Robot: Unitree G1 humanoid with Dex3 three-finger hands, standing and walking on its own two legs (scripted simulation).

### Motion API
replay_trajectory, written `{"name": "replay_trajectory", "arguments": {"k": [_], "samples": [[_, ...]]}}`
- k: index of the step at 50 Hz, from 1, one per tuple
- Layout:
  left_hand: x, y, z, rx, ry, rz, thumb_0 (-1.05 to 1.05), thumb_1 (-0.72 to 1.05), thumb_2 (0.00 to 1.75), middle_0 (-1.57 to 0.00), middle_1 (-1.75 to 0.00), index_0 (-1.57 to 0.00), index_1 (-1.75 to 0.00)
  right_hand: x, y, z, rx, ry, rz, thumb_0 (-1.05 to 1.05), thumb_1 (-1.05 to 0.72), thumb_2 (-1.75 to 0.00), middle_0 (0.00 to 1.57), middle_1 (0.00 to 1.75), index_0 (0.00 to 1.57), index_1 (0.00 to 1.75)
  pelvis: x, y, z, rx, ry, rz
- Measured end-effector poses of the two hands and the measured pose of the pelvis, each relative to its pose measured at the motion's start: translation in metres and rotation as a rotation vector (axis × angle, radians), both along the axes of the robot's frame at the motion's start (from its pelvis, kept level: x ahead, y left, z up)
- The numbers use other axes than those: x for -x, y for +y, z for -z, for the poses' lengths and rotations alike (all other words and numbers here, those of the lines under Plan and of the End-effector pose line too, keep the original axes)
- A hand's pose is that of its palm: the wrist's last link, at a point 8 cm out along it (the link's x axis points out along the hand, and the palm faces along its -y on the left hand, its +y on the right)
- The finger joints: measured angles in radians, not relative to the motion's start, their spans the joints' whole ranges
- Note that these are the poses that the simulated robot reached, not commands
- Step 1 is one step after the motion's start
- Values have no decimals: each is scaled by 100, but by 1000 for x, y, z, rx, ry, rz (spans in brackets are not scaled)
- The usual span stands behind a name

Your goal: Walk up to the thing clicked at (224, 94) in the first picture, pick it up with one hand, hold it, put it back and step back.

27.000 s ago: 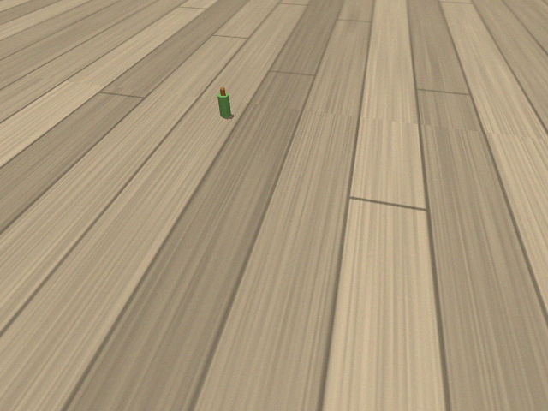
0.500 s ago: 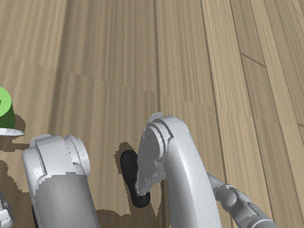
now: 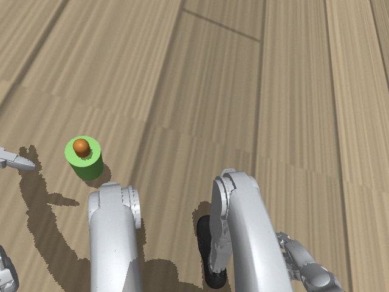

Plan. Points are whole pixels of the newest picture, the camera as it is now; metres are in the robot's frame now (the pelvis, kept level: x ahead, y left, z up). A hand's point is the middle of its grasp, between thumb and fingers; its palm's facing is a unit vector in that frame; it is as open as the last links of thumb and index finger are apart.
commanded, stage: home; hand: left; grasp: from the side
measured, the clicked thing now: (85, 157) +0.42 +0.22 -0.24
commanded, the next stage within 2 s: none
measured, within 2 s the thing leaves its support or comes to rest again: neither
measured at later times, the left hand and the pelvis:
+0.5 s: hand out of the picture +0.30 +0.28 +0.10, palm faces +0.21 -0.88 -0.43, open 17.3 cm; pelvis +0.04 -0.02 +0.20, yaw +7 degrees
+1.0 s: hand out of the picture +0.26 +0.19 +0.30, palm faces +0.24 -0.92 -0.32, open 17.4 cm; pelvis +0.10 -0.02 +0.36, yaw +8 degrees
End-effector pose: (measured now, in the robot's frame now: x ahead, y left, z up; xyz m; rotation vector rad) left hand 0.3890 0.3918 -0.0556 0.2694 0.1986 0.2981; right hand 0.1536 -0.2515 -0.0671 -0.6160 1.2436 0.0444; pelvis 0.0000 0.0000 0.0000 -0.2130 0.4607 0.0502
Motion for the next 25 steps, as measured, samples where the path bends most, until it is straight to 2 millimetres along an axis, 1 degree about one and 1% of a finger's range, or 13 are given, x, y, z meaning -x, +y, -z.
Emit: {"name": "replay_trajectory", "arguments": {"k": [3, 6, 8, 11, 14, 16, 18, 21, 25], "samples": [[14, 15, -26, -55, 63, -48, -1, -57, 7, -7, -5, -6, -6, 4, -2, 1, -40, 6, 61, 0, -92, -91, 21, 30, 20, 30, -2, -1, -11, -24, 34, -7], [33, 21, -47, -103, 150, -79, -1, -58, 5, -6, -5, -6, -6, 8, -3, 0, -80, 16, 113, 0, -91, -91, 21, 30, 20, 30, -3, -2, -25, -46, 66, -13], [48, 17, -58, -124, 214, -83, -1, -58, 5, -6, -5, -6, -6, 8, -2, -4, -105, 21, 140, 0, -91, -91, 21, 30, 20, 30, -3, -4, -38, -60, 81, -15], [68, -1, -74, -131, 299, -68, -1, -58, 4, -5, -5, -6, -6, 4, 0, -19, -136, 8, 171, 0, -90, -90, 21, 30, 20, 30, -4, -6, -62, -78, 99, -18], [87, -27, -92, -112, 365, -46, -1, -57, 4, -6, -6, -6, -6, -7, 3, -45, -155, -30, 190, 0, -90, -90, 21, 30, 20, 30, -7, -9, -92, -95, 103, -18], [97, -44, -106, -91, 403, -42, -1, -56, 5, -6, -6, -6, -6, -18, 5, -66, -162, -66, 195, 0, -90, -90, 21, 30, 20, 30, -10, -12, -114, -106, 101, -20], [105, -56, -123, -70, 430, -52, -1, -54, 6, -6, -6, -7, -7, -30, 5, -90, -162, -107, 196, 0, -90, -90, 21, 30, 20, 30, -14, -15, -136, -116, 97, -23], [110, -67, -151, -49, 451, -83, -1, -52, 7, -7, -7, -7, -7, -50, 4, -127, -158, -177, 190, 0, -90, -90, 21, 30, 20, 30, -22, -19, -166, -129, 85, -30], [112, -76, -191, -33, 465, -124, -1, -51, 7, -7, -7, -7, -7, -77, 1, -172, -155, -274, 183, 0, -90, -90, 21, 30, 20, 30, -36, -23, -202, -140, 57, -37]]}}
